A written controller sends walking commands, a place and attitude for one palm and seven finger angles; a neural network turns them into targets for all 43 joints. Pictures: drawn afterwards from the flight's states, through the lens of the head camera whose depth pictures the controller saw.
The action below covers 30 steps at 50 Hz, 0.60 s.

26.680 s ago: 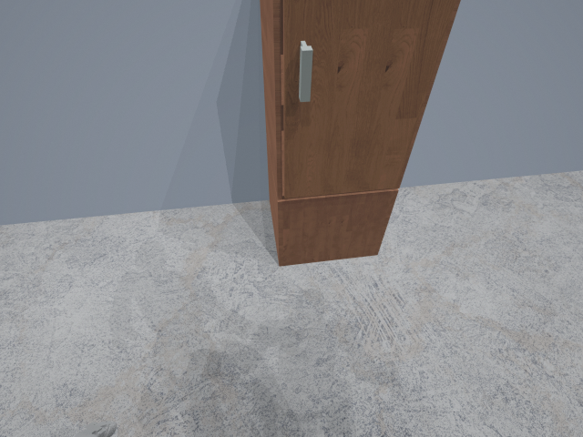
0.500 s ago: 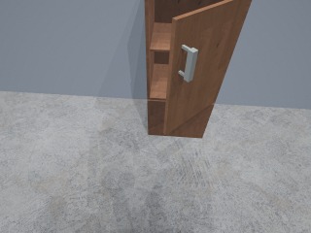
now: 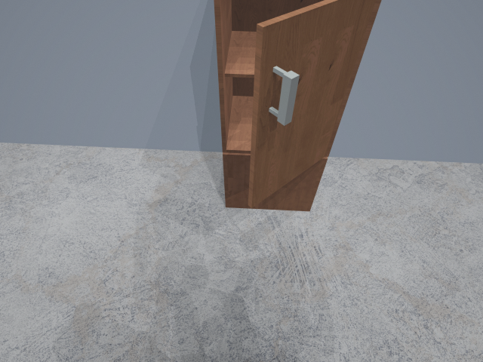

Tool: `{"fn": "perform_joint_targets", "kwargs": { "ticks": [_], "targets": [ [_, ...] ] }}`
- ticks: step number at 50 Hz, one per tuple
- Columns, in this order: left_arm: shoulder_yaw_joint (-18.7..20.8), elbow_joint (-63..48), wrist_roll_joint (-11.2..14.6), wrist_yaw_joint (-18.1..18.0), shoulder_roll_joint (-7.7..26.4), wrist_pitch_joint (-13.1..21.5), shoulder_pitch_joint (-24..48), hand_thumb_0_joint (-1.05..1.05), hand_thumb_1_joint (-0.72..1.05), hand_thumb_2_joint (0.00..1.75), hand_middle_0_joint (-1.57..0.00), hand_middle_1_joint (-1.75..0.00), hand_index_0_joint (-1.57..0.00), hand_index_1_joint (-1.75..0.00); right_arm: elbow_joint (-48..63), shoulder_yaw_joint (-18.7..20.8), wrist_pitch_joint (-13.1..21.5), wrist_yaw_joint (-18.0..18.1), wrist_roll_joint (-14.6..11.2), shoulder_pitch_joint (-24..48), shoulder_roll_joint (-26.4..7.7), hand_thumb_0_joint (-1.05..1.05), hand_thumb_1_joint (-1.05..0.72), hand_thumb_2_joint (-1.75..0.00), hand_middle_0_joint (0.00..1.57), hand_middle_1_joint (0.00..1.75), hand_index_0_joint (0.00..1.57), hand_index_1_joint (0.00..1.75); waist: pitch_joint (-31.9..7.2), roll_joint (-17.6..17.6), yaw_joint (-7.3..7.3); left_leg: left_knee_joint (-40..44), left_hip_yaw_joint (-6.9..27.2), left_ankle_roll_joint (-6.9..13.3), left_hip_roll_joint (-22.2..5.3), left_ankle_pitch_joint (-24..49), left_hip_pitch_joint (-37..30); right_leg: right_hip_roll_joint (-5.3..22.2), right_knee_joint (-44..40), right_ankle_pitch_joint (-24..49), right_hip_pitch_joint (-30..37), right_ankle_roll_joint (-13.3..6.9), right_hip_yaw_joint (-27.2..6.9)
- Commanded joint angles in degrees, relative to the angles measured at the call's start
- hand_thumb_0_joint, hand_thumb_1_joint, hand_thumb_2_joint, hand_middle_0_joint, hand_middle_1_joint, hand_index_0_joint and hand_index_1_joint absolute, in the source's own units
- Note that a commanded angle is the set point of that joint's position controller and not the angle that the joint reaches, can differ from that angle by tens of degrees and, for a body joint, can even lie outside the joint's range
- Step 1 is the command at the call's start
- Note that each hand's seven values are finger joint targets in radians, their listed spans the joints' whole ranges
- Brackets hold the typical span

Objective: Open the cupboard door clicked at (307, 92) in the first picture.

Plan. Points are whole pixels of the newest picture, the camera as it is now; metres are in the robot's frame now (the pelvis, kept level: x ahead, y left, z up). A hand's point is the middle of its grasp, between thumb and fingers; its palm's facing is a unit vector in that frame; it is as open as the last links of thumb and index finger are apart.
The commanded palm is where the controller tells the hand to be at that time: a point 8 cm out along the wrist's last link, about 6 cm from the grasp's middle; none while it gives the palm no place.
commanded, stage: walk to a spot facing it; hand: left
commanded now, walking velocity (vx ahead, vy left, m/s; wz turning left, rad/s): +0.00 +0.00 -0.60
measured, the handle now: (281, 95) +0.64 -0.05 +0.09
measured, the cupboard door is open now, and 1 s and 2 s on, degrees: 43 43 43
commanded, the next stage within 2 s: none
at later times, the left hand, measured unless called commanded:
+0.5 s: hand out of the picture +0.08 +0.20 -0.18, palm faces -0.15 -0.96 -0.26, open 7.4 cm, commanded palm none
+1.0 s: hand (188, 336) +0.20 +0.12 -0.17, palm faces -0.52 -0.81 -0.27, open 7.4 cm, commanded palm none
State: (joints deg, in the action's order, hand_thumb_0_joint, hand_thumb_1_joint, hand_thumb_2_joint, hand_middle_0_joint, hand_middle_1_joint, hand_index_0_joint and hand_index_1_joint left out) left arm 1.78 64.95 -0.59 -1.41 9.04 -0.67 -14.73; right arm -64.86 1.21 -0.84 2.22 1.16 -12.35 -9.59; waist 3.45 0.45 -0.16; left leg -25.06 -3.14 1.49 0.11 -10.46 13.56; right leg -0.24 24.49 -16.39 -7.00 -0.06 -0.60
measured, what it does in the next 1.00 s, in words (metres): steps on the spot, turning right: left foot, then right foot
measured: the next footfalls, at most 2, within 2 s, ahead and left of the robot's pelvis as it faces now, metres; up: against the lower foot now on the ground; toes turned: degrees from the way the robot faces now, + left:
left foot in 0.54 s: +0.08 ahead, +0.12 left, +0.00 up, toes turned -16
right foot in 0.82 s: -0.01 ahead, -0.13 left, +0.00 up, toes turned -30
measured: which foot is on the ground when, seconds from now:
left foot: down 0.00-0.26, up 0.28-0.52, down 0.54-0.82, up 0.84-1.00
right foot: down 0.00-0.54, up 0.56-0.80, down 0.82-1.00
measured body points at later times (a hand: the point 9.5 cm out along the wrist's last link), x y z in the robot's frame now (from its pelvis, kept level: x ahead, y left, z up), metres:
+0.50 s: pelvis +0.00 +0.00 -0.01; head +0.06 -0.01 +0.44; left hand +0.09 +0.25 -0.16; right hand +0.07 -0.28 -0.14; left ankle +0.03 +0.13 -0.72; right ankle -0.03 -0.12 -0.74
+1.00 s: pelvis +0.01 -0.01 -0.01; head +0.07 -0.05 +0.43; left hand +0.22 +0.16 -0.15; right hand -0.08 -0.27 -0.15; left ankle +0.06 +0.12 -0.68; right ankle -0.05 -0.11 -0.74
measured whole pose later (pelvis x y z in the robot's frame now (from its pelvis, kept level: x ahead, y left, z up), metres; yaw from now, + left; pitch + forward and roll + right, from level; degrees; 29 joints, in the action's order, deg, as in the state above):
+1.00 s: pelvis +0.01 -0.01 -0.01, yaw -33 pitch +1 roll +0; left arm 4.1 51.6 -1.4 -0.6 12.9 -2.0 -9.2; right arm -52.0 3.7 -3.7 1.9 0.5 -9.7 -14.4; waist 8.6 0.4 0.2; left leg -58.9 -1.9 -3.8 -3.7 -28.2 26.2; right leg -2.0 32.5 -16.6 -16.9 -1.2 -2.6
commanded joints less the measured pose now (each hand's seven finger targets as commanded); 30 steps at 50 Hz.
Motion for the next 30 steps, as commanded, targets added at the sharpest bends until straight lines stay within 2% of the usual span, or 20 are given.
{"fn": "perform_joint_targets", "kwargs": {
  "ticks": [1,6,7,9,10,11,12,13,14,15,16,18,20,22,24,25,26,27,28,30],
  "targets": [
    [2.4,-4.1,-0.3,0.0,7.6,-0.5,-2.2,0.00,0.90,0.90,-0.20,-0.30,-0.20,-0.30,3.9,2.5,-0.3,0.4,0.0,-3.0,-7.8,0.00,-0.90,-0.90,0.20,0.30,0.20,0.30,0.8,1.9,0.80,2.6,5.9,0.9,-8.9,-1.6,-3.2,4.0,-0.3,5.0,-10.1,-2.5,-4.9],
    [3.3,-7.3,-0.7,0.7,7.5,-0.9,-2.0,0.00,0.90,0.90,-0.20,-0.30,-0.20,-0.30,7.8,4.0,-0.2,0.5,0.1,-1.7,-10.1,0.00,-0.90,-0.90,0.20,0.30,0.20,0.30,-3.0,3.7,0.03,3.4,7.7,3.1,-13.5,-4.1,-2.5,1.4,7.3,5.2,-11.1,-2.0,-4.2],
    [3.4,-7.8,-0.8,0.8,7.7,-1.0,-2.0,0.00,0.90,0.90,-0.20,-0.30,-0.20,-0.30,8.5,4.3,-0.2,0.5,0.2,-1.0,-10.5,0.00,-0.90,-0.90,0.20,0.30,0.20,0.30,-3.0,4.5,-0.17,3.3,7.6,3.1,-13.8,-4.9,-1.7,1.1,8.3,5.2,-11.3,-2.1,-4.8],
    [3.6,-8.7,-0.8,1.0,8.2,-0.9,-2.2,0.00,0.90,0.90,-0.20,-0.30,-0.20,-0.30,10.0,4.5,-0.3,0.4,0.2,0.5,-10.5,0.00,-0.90,-0.90,0.20,0.30,0.20,0.30,-3.4,3.6,-0.73,1.6,6.0,2.6,-13.6,-6.0,-0.6,1.3,8.6,7.0,-11.3,-2.3,-6.1],
    [3.8,-9.0,-0.9,1.0,8.9,-0.8,-2.4,0.00,0.90,0.90,-0.20,-0.30,-0.20,-0.30,10.9,4.6,-0.4,0.3,0.2,1.4,-10.1,0.00,-0.90,-0.90,0.20,0.30,0.20,0.30,-3.8,1.4,-1.05,-1.1,4.0,1.8,-12.3,-6.4,-0.1,2.2,6.8,9.1,-11.1,-2.7,-8.1],
    [4.0,-9.3,-1.1,0.9,10.0,-0.6,-2.4,0.00,0.90,0.90,-0.20,-0.30,-0.20,-0.30,11.8,4.6,-0.5,0.1,0.0,1.9,-9.2,0.00,-0.90,-0.90,0.20,0.30,0.20,0.30,-4.6,-3.5,-1.22,-5.9,0.9,0.2,-9.6,-7.5,1.4,4.5,3.6,10.6,-9.9,-3.7,-12.3],
    [4.4,-9.6,-1.2,0.6,12.2,-0.4,-2.1,0.00,0.90,0.90,-0.20,-0.30,-0.20,-0.30,12.6,4.5,-0.6,0.0,-0.1,2.5,-7.8,0.00,-0.90,-0.90,0.20,0.30,0.20,0.30,-4.7,-10.2,-1.15,-12.7,-2.5,-1.6,-5.4,-9.9,5.0,9.2,-0.5,13.8,-7.6,-5.9,-20.1],
    [4.9,-9.6,-1.1,0.2,14.3,-0.2,-2.9,0.00,0.90,0.90,-0.20,-0.30,-0.20,-0.30,13.7,4.2,-0.9,-0.3,-0.1,4.6,-6.6,0.00,-0.90,-0.90,0.20,0.30,0.20,0.30,-2.3,-14.5,-2.48,-21.0,-2.7,-3.2,-1.0,-17.6,12.6,13.7,-3.8,20.8,-3.8,-9.3,-27.6],
    [5.4,-9.5,-0.9,-0.3,14.6,-0.2,-4.4,0.00,0.90,0.90,-0.20,-0.30,-0.20,-0.30,14.6,4.2,-0.9,-0.3,-0.2,6.9,-6.9,0.00,-0.90,-0.90,0.20,0.30,0.20,0.30,-1.6,-13.3,-3.83,-28.9,1.1,-3.1,-1.0,-21.8,17.1,15.1,-3.7,29.1,-0.3,-12.5,-30.2],
    [5.5,-9.5,-0.9,-0.7,14.2,-0.2,-3.8,0.00,0.90,0.90,-0.20,-0.30,-0.20,-0.30,14.9,4.2,-0.7,-0.1,-0.4,7.2,-7.1,0.00,-0.90,-0.90,0.20,0.30,0.20,0.30,-2.4,-10.7,-3.04,-32.7,3.7,-3.2,-1.6,-21.6,19.4,14.6,-1.2,36.0,3.3,-14.1,-29.7],
    [5.8,-10.0,-1.0,-1.1,14.0,-0.2,-3.1,0.00,0.90,0.90,-0.20,-0.30,-0.20,-0.30,15.4,4.1,-0.4,0.1,-0.6,6.7,-7.2,0.00,-0.90,-0.90,0.20,0.30,0.20,0.30,-4.9,-8.5,-2.58,-32.9,4.7,-3.3,-2.1,-21.7,20.1,14.7,1.3,41.2,6.4,-14.3,-29.2],
    [5.8,-11.1,-1.2,-1.1,14.3,-0.3,-1.8,0.00,0.90,0.90,-0.20,-0.30,-0.20,-0.30,15.9,3.7,-0.3,0.2,-0.9,6.8,-6.1,0.00,-0.90,-0.90,0.20,0.30,0.20,0.30,-6.0,-6.9,-2.07,-28.3,4.4,-3.8,-1.5,-20.8,17.5,12.4,2.7,43.3,7.5,-13.0,-26.1],
    [5.9,-11.7,-1.1,-0.9,14.7,-0.5,-1.3,0.00,0.90,0.90,-0.20,-0.30,-0.20,-0.30,16.7,3.6,-0.4,0.3,-1.0,7.0,-6.0,0.00,-0.90,-0.90,0.20,0.30,0.20,0.30,-5.3,-7.6,-1.86,-24.4,3.9,-3.9,-0.3,-18.2,14.2,11.0,2.0,41.1,4.4,-12.2,-26.5],
    [6.0,-12.6,-1.2,-0.7,14.6,-0.7,0.5,0.00,0.90,0.90,-0.20,-0.30,-0.20,-0.30,16.9,3.6,-0.2,0.4,-1.1,5.1,-6.4,0.00,-0.90,-0.90,0.20,0.30,0.20,0.30,-4.8,-8.4,-0.46,-17.6,4.1,-3.7,0.0,-15.5,9.9,9.6,2.5,38.5,1.0,-10.8,-26.4],
    [5.8,-13.9,-0.7,-0.4,14.1,-1.1,3.2,0.00,0.90,0.90,-0.20,-0.30,-0.20,-0.30,16.1,3.6,0.2,0.6,-1.1,0.9,-7.0,0.00,-0.90,-0.90,0.20,0.30,0.20,0.30,-5.5,-7.8,2.08,-4.7,3.8,-3.6,0.2,-6.6,-0.8,6.2,5.1,32.9,-5.8,-7.1,-24.4],
    [5.3,-14.8,-0.2,-0.1,12.5,-1.3,3.9,0.00,0.90,0.90,-0.20,-0.30,-0.20,-0.30,15.5,3.8,0.8,0.8,-0.9,-1.3,-9.5,0.00,-0.90,-0.90,0.20,0.30,0.20,0.30,-6.7,-2.1,3.13,2.4,7.2,-2.3,-4.5,-1.9,-10.4,2.3,8.7,23.4,-13.7,-4.2,-20.6],
    [4.6,-16.0,0.1,0.7,9.3,-1.4,1.9,0.00,0.90,0.90,-0.20,-0.30,-0.20,-0.30,16.2,4.9,1.2,0.9,-0.1,-1.4,-14.9,0.00,-0.90,-0.90,0.20,0.30,0.20,0.30,-7.9,13.6,2.24,6.5,21.2,2.4,-18.3,3.6,-16.1,-4.5,17.3,-0.7,-23.5,-0.6,-12.0],
    [4.5,-17.6,-0.2,1.2,9.2,-1.2,2.8,0.00,0.90,0.90,-0.20,-0.30,-0.20,-0.30,17.3,5.1,0.9,1.0,0.5,-2.5,-17.3,0.00,-0.90,-0.90,0.20,0.30,0.20,0.30,-5.9,16.1,2.38,9.1,27.6,8.9,-28.1,8.0,-11.3,-3.9,29.8,-19.6,-25.7,1.6,-4.0],
    [4.7,-17.5,-0.9,1.7,10.4,-1.2,3.8,0.00,0.90,0.90,-0.20,-0.30,-0.20,-0.30,17.8,4.6,0.8,0.7,1.1,-1.9,-16.1,0.00,-0.90,-0.90,0.20,0.30,0.20,0.30,-4.5,8.2,2.56,9.9,26.1,10.5,-27.6,1.3,-4.8,-1.9,37.6,-18.3,-24.3,1.9,-4.1],
    [5.2,-17.2,-0.9,2.6,10.3,-1.6,4.8,0.00,0.90,0.90,-0.20,-0.30,-0.20,-0.30,19.1,3.9,0.8,0.6,1.1,3.0,-13.8,0.00,-0.90,-0.90,0.20,0.30,0.20,0.30,-0.2,12.8,0.06,9.1,16.6,8.1,-21.4,2.8,0.3,0.8,42.6,-12.6,-25.4,2.6,-3.1]
  ]
}}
